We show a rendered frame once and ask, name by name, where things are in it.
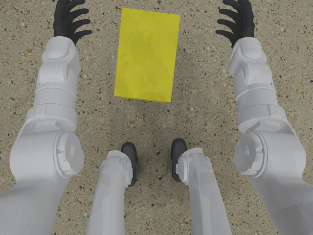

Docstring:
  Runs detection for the right robot foot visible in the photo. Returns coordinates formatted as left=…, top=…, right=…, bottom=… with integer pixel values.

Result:
left=171, top=138, right=187, bottom=182

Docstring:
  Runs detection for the carton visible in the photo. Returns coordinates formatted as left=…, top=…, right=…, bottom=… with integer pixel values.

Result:
left=114, top=8, right=180, bottom=103

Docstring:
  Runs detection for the robot left upper arm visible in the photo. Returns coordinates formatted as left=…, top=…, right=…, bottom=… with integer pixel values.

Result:
left=0, top=129, right=84, bottom=235

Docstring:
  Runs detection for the robot right upper arm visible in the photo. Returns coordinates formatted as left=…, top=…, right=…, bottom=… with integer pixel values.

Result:
left=233, top=130, right=313, bottom=235

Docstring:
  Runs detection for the right robot forearm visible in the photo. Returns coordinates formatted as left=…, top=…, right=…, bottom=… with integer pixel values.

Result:
left=228, top=37, right=299, bottom=139

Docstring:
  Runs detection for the robot right hand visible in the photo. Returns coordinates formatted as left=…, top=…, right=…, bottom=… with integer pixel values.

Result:
left=216, top=0, right=255, bottom=48

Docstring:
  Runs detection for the robot right shin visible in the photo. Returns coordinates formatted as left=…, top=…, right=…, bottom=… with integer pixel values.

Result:
left=176, top=147, right=212, bottom=180

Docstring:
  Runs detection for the left robot forearm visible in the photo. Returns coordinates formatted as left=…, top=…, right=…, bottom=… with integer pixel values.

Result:
left=9, top=36, right=81, bottom=173

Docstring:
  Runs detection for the robot left hand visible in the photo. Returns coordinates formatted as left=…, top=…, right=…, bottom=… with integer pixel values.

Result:
left=53, top=0, right=92, bottom=46

